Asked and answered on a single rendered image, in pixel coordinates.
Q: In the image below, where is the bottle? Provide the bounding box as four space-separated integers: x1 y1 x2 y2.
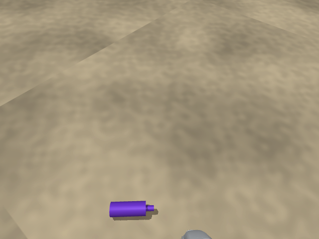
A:
109 201 154 217

